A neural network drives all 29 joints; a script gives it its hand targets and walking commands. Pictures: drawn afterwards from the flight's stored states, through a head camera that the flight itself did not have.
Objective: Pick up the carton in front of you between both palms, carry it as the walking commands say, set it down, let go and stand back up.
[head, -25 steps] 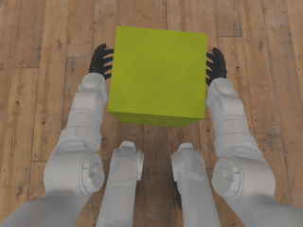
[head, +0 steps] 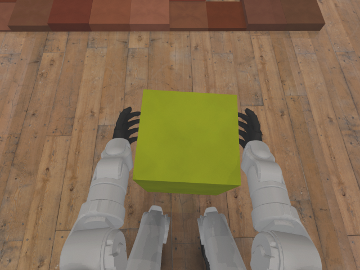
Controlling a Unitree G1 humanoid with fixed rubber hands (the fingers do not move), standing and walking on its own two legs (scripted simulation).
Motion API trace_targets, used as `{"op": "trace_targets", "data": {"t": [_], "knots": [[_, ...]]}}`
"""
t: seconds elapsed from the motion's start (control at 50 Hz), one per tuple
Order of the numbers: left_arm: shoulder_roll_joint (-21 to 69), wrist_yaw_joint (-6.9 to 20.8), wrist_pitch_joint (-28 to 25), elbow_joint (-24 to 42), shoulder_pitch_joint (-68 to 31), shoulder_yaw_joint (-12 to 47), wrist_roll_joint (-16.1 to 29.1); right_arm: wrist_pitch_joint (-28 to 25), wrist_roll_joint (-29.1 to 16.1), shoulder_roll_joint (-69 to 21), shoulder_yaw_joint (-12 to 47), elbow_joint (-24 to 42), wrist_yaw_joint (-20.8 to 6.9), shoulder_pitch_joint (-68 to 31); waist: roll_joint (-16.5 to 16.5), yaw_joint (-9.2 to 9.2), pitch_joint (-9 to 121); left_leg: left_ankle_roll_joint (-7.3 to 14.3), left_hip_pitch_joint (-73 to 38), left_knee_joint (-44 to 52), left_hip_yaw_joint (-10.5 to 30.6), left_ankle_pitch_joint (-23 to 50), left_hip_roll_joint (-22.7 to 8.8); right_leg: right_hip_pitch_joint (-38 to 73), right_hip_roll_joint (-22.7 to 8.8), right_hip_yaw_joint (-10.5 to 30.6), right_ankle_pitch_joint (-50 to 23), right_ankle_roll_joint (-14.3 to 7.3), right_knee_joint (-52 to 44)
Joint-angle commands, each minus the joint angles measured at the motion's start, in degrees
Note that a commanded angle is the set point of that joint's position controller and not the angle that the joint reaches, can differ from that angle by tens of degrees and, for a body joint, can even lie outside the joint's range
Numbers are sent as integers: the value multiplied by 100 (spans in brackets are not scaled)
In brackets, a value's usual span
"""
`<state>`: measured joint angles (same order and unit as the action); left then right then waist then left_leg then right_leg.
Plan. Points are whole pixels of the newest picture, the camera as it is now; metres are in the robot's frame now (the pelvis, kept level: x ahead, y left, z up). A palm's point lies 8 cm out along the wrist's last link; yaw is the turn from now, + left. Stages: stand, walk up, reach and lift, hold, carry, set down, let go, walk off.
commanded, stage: reach and lift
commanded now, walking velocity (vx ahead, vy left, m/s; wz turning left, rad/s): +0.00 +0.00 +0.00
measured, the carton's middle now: (185, 150) +0.41 +0.00 -0.12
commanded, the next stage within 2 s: hold in 1.84 s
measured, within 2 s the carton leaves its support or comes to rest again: neither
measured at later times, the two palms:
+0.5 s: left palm (97, 125) +0.37 +0.15 +0.11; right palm (288, 128) +0.37 -0.15 +0.11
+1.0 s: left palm (66, 113) +0.34 +0.15 +0.21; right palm (338, 114) +0.35 -0.15 +0.21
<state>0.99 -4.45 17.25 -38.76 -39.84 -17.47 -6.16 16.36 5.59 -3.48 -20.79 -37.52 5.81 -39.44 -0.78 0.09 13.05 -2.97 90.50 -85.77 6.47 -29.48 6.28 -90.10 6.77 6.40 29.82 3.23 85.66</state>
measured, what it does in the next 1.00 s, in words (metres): rises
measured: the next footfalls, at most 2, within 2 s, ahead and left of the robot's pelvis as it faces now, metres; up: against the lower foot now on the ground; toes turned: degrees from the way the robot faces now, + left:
none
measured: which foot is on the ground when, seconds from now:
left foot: down 0.00-1.00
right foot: down 0.00-1.00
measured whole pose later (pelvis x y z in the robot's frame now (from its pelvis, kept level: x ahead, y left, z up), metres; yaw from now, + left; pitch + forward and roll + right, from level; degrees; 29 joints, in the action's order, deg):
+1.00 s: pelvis +0.06 +0.00 +0.19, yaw +0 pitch -3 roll +0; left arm 8.8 -0.4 35.4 -23.5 -16.3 -15.6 -15.7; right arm 34.4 16.0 -9.1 -17.3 -24.0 0.5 -17.0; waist -0.3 -0.2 2.2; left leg -0.9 11.3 -28.1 8.6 -13.6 2.9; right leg -11.2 3.1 8.7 14.0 0.7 28.5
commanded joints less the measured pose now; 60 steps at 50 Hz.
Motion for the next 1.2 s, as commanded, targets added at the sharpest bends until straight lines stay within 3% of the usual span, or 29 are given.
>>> {"op": "trace_targets", "data": {"t": [0.0,0.18,0.42,0.54,0.7,0.82,0.92,1.04,1.18], "knots": [[6313,1386,-185,311,-3346,3231,728,-67,-637,-6306,3461,-49,-1432,-3201,138,-42,4385,103,-3243,1391,-699,1409,378,2899,370,-699,-1332,-104,-1388],[6330,1397,-332,263,-2425,3162,530,-204,-410,-6302,3394,-110,-1424,-2220,89,-25,3518,179,-4305,2491,-464,1661,280,4088,248,-445,-1616,-166,-2519],[6356,1445,-251,613,-1163,3449,433,-113,-289,-6246,3666,211,-1515,-961,91,-25,2596,205,-6180,4065,-215,2629,113,5940,53,-175,-2601,-216,-4075],[6419,1515,116,951,-684,3713,525,251,-332,-6274,3898,527,-1640,-474,79,-52,2008,192,-7121,4829,-123,3113,9,6836,-20,-99,-3065,-222,-4819],[6464,1623,1009,1788,-203,4062,689,1126,-519,-6246,4221,1358,-1792,4,103,-22,1131,161,-8210,5751,-96,3441,-85,7863,-101,-115,-3411,-212,-5754],[6207,1707,1549,1899,-211,3705,498,1665,-364,-6109,3893,1443,-1890,-3,70,-51,40,209,-8250,6251,-166,2543,-104,8081,-156,-141,-2622,-260,-6239],[6228,1847,1615,1645,-780,3317,350,1737,-215,-6158,3529,1187,-2011,-554,55,-34,-252,259,-8140,6293,-238,1732,-119,7929,-198,-208,-1802,-282,-6297],[6445,1914,1545,1726,-1389,3421,429,1669,-313,-6373,3673,1283,-2057,-1184,53,-31,283,256,-8245,6192,-276,1766,-128,8114,-199,-232,-1831,-277,-6212],[6414,1907,1599,1672,-1369,3374,413,1728,-292,-6350,3616,1211,-2056,-1153,55,-20,351,236,-8349,6269,-296,1866,-110,8216,-180,-246,-1911,-262,-6286]]}}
